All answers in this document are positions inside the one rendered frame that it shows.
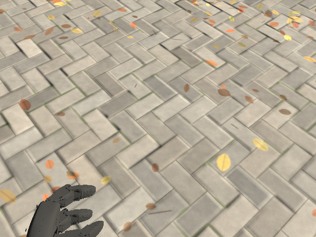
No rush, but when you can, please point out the left robot hand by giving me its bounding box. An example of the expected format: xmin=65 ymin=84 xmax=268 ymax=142
xmin=25 ymin=184 xmax=104 ymax=237

